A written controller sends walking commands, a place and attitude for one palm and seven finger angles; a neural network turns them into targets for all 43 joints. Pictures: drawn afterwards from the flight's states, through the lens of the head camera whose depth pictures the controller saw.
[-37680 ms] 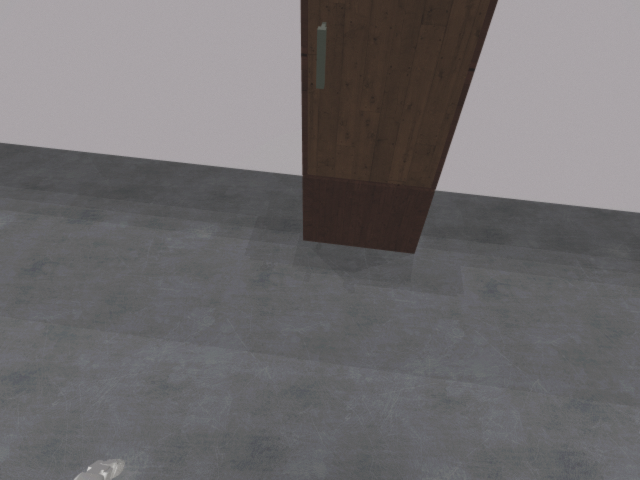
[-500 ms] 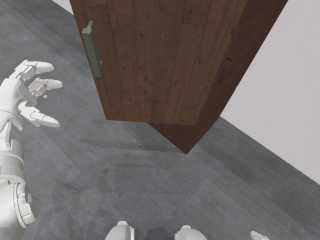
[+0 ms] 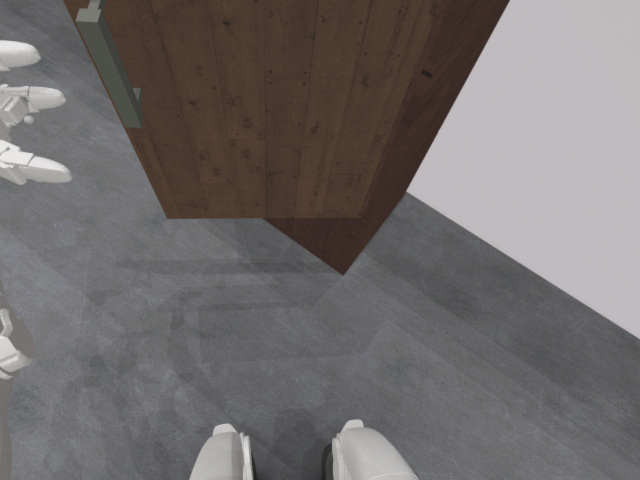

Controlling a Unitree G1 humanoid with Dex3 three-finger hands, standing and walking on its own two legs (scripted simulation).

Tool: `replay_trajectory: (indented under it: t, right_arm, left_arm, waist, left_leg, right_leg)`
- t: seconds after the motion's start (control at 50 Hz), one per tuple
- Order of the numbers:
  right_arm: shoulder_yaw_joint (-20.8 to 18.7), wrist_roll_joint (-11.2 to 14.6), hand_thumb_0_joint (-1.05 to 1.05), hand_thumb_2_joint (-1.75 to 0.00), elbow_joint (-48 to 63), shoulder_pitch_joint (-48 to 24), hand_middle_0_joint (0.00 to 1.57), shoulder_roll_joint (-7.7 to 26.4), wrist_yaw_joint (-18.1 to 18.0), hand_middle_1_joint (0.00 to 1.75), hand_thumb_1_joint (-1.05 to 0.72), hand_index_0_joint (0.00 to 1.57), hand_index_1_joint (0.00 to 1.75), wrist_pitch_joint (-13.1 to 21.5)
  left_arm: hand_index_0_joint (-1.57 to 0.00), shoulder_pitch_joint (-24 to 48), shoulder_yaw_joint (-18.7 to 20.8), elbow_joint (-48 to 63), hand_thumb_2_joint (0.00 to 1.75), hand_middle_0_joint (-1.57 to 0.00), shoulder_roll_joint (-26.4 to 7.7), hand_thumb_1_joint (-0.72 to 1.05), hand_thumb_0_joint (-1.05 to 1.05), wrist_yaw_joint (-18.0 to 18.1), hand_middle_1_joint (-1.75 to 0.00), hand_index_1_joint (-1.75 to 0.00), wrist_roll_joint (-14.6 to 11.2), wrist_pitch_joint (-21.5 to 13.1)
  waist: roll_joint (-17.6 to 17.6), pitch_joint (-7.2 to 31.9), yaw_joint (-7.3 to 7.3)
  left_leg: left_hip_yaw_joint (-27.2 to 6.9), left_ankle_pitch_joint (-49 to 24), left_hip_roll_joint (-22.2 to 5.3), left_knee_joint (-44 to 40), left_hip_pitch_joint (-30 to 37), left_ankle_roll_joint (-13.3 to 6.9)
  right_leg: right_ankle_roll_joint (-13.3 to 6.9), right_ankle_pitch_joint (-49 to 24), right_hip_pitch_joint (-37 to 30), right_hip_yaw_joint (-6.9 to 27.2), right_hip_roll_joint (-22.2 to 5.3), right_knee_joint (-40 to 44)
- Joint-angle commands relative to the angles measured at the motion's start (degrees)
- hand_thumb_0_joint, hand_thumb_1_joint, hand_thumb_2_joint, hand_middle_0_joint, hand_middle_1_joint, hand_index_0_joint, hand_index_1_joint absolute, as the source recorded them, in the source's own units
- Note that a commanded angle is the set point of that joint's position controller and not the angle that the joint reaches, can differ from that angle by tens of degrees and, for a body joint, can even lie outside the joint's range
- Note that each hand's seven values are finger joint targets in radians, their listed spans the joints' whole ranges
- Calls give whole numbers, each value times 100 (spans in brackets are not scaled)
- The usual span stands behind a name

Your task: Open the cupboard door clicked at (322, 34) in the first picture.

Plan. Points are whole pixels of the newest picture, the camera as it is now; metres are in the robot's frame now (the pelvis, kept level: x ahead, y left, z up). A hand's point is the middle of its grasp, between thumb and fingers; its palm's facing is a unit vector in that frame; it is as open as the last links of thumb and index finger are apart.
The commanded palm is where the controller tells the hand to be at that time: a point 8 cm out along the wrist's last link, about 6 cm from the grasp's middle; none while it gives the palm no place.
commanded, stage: move the hooked fingers beside the handle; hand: left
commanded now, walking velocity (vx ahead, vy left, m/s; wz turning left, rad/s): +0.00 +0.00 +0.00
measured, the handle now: (117, 64) +0.61 +0.21 +0.10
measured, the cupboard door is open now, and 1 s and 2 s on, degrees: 40 40 40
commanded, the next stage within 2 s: slide the fingers in behind the handle in 1.06 s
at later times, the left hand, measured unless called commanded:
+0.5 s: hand (30, 90) +0.55 +0.29 +0.10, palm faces -0.01 -1.00 +0.01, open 14.0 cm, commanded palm +0.54 +0.33 +0.10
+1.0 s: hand (35, 96) +0.54 +0.28 +0.10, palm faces -0.01 -1.00 +0.01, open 14.0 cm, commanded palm +0.53 +0.32 +0.09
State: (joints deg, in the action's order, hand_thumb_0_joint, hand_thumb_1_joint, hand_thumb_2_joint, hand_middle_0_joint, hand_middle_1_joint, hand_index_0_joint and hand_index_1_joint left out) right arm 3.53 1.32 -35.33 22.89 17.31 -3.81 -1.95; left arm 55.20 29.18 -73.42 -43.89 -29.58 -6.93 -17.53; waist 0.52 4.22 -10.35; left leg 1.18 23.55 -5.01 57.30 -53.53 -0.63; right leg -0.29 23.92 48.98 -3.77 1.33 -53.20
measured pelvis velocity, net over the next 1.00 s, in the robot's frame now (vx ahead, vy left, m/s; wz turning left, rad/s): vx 0.01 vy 0.02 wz -0.01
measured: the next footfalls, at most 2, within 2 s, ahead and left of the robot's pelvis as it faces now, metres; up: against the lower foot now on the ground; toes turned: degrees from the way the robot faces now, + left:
none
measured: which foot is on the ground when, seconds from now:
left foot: down 0.00-1.00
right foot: down 0.00-1.00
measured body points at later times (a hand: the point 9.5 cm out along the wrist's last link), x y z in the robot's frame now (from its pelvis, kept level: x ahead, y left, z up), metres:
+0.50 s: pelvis +0.01 +0.02 -0.01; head +0.18 +0.05 +0.41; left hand +0.55 +0.34 +0.10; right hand -0.03 -0.25 -0.09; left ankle +0.03 +0.11 -0.68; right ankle +0.01 -0.12 -0.68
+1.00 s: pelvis +0.01 +0.02 +0.00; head +0.17 +0.06 +0.42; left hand +0.54 +0.34 +0.11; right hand +0.01 -0.26 -0.09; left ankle +0.03 +0.11 -0.68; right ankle +0.01 -0.12 -0.68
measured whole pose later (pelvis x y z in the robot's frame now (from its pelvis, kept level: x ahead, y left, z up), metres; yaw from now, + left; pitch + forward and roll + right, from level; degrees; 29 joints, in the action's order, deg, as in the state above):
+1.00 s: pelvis +0.01 +0.02 +0.00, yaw -1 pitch +23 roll -5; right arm 4.2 0.0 -33.3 22.5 16.5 -2.3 -5.4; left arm 60.5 28.4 -73.6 -46.2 -27.1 -4.4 -16.6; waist 0.8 4.6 -12.6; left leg 0.5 25.3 -5.1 59.2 -57.5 -1.6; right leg 0.8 24.2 51.5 -4.1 1.6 -52.5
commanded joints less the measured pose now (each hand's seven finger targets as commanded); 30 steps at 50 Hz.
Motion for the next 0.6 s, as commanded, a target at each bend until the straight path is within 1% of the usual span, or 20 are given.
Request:
replay_trajectory:
  t: [0.0, 0.04, 0.06, 0.1, 0.12, 0.16, 0.18, 0.2, 0.22, 0.24, 0.26, 0.3, 0.32, 0.36, 0.4, 0.42, 0.44, 0.48, 0.52, 0.58]
  right_arm:
    - [-354, -12, 0, -90, 319, 979, 20, 1103, -133, 30, -90, 20, 30, 66]
    - [-338, -16, 0, -90, 308, 1042, 20, 1126, -137, 30, -90, 20, 30, 32]
    - [-337, -17, 0, -90, 299, 1059, 20, 1115, -126, 30, -90, 20, 30, 20]
    - [-333, -46, 0, -90, 282, 1143, 20, 1131, -124, 30, -90, 20, 30, 8]
    - [-333, -36, 0, -90, 273, 1166, 20, 1151, -120, 30, -90, 20, 30, -20]
    - [-293, -37, 0, -90, 263, 1208, 20, 1144, -128, 30, -90, 20, 30, -60]
    - [-274, -38, 0, -90, 257, 1210, 20, 1140, -131, 30, -90, 20, 30, -66]
    - [-247, -51, 0, -90, 257, 1236, 20, 1143, -149, 30, -90, 20, 30, -58]
    - [-242, -70, 0, -90, 251, 1274, 20, 1174, -164, 30, -90, 20, 30, -85]
    - [-242, -84, 0, -90, 266, 1308, 20, 1168, -163, 30, -90, 20, 30, -100]
    - [-240, -98, 0, -90, 254, 1334, 20, 1149, -143, 30, -90, 20, 30, -110]
    - [-258, -125, 0, -90, 261, 1401, 20, 1149, -113, 30, -90, 20, 30, -133]
    - [-278, -134, 0, -90, 268, 1398, 20, 1156, -91, 30, -90, 20, 30, -154]
    - [-314, -151, 0, -90, 251, 1451, 20, 1160, -50, 30, -90, 20, 30, -195]
    - [-325, -160, 0, -90, 298, 1481, 20, 1181, -22, 30, -90, 20, 30, -219]
    - [-332, -155, 0, -90, 301, 1465, 20, 1173, -9, 30, -90, 20, 30, -250]
    - [-334, -156, 0, -90, 294, 1461, 20, 1146, 5, 30, -90, 20, 30, -271]
    - [-371, -173, 0, -90, 284, 1474, 20, 1142, 46, 30, -90, 20, 30, -286]
    - [-407, -188, 0, -90, 272, 1481, 20, 1158, 69, 30, -90, 20, 30, -308]
    - [-407, -163, 0, -90, 253, 1420, 20, 1127, 101, 30, -90, 20, 30, -340]
  left_arm:
    - [-30, 2714, 220, 1065, 30, -30, -2232, -50, 0, -8, -120, -120, 15, -257]
    - [-30, 2768, 272, 986, 30, -30, -2417, -50, 0, -41, -120, -120, 58, -233]
    - [-30, 2850, 127, 988, 30, -30, -2276, -50, 0, -69, -120, -120, 80, -213]
    - [-30, 3021, 173, 1039, 30, -30, -2324, -50, 0, -92, -120, -120, 55, -224]
    - [-30, 2968, 253, 951, 30, -30, -2454, -50, 0, -102, -120, -120, 72, -177]
    - [-30, 3074, 152, 745, 30, -30, -2458, -50, 0, -113, -120, -120, 145, -67]
    - [-30, 3177, 45, 635, 30, -30, -2385, -50, 0, -112, -120, -120, 180, 0]
    - [-30, 3329, 124, 684, 30, -30, -2499, -50, 0, -101, -120, -120, 161, -19]
    - [-30, 3392, 241, 785, 30, -30, -2758, -50, 0, -82, -120, -120, 225, -32]
    - [-30, 3405, 266, 794, 30, -30, -2829, -50, 0, -55, -120, -120, 288, -35]
    - [-30, 3386, 133, 771, 30, -30, -2655, -50, 0, -53, -120, -120, 316, -24]
    - [-30, 3184, 223, 838, 30, -30, -2604, -50, 0, -39, -120, -120, 268, -59]
    - [-30, 3156, 234, 931, 30, -30, -2588, -50, 0, -49, -120, -120, 256, -55]
    - [-30, 3094, 246, 1019, 30, -30, -2468, -50, 0, -70, -120, -120, 206, -16]
    - [-30, 2823, 540, 1075, 30, -30, -2735, -50, 0, -75, -120, -120, 178, -2]
    - [-30, 2801, 504, 1113, 30, -30, -2722, -50, 0, -69, -120, -120, 212, 13]
    - [-30, 2860, 373, 1151, 30, -30, -2541, -50, 0, -55, -120, -120, 222, 16]
    - [-30, 2928, 303, 1453, 30, -30, -2374, -50, 0, -5, -120, -120, 198, -42]
    - [-30, 2841, 492, 1677, 30, -30, -2470, -50, 0, 22, -120, -120, 119, -149]
    - [-30, 2596, 265, 1380, 30, -30, -2071, -50, 0, 22, -120, -120, 67, -80]
  waist:
    - [935, 2566, -42]
    - [1070, 2761, -52]
    - [1257, 2755, -100]
    - [1304, 2925, -125]
    - [1274, 2985, -126]
    - [1195, 2780, -203]
    - [1184, 2611, -297]
    - [1162, 2631, -302]
    - [1265, 2895, -272]
    - [1439, 2994, -260]
    - [1511, 2989, -280]
    - [1580, 3106, -220]
    - [1725, 3221, -196]
    - [1599, 3269, -211]
    - [1561, 3347, -81]
    - [1525, 3312, -88]
    - [1522, 3210, -139]
    - [1714, 3269, -133]
    - [1786, 3475, -60]
    - [1545, 3003, -118]
  left_leg:
    - [-291, -1679, 273, -393, 1877, -193]
    - [-307, -1819, 245, -327, 1916, -175]
    - [-309, -1850, 240, -315, 2032, -164]
    - [-372, -2039, 226, -279, 2209, -161]
    - [-382, -2065, 197, -254, 2244, -156]
    - [-365, -2004, 200, -215, 2012, -178]
    - [-357, -1884, 190, -211, 1917, -192]
    - [-368, -1948, 201, -173, 1888, -207]
    - [-386, -2062, 176, -147, 1966, -193]
    - [-399, -2181, 176, -114, 2050, -179]
    - [-425, -2216, 169, -121, 2156, -154]
    - [-500, -2566, 154, -148, 2491, -121]
    - [-518, -2703, 129, -138, 2660, -90]
    - [-534, -2839, 125, -144, 2776, -92]
    - [-531, -3039, 143, -159, 2760, -92]
    - [-516, -3029, 137, -166, 2744, -90]
    - [-522, -3012, 138, -172, 2748, -86]
    - [-570, -3097, 120, -224, 3064, -51]
    - [-649, -3519, 83, -238, 3411, 11]
    - [-592, -3176, 104, -298, 3174, -22]
  right_leg:
    - [-30, -1489, -703, 298, 224, 613]
    - [-14, -1583, -679, 297, 218, 582]
    - [-20, -1557, -522, 284, 218, 591]
    - [-39, -1605, -440, 231, 251, 536]
    - [-22, -1603, -382, 223, 255, 553]
    - [-4, -1587, -358, 227, 255, 569]
    - [12, -1503, -254, 220, 254, 604]
    - [-2, -1546, -272, 209, 267, 566]
    - [7, -1625, -341, 212, 257, 528]
    - [-8, -1660, -270, 200, 258, 497]
    - [-17, -1611, -145, 158, 265, 483]
    - [-51, -1724, -46, 73, 301, 435]
    - [-44, -1761, 36, 70, 293, 436]
    - [-32, -1857, 27, 44, 318, 465]
    - [-64, -2013, -144, 24, 342, 433]
    - [-39, -2019, -134, 28, 333, 457]
    - [-29, -1997, -70, 17, 335, 467]
    - [-48, -1905, 39, -14, 354, 523]
    - [-71, -1958, 51, -37, 370, 519]
    - [-63, -1853, 69, -53, 375, 605]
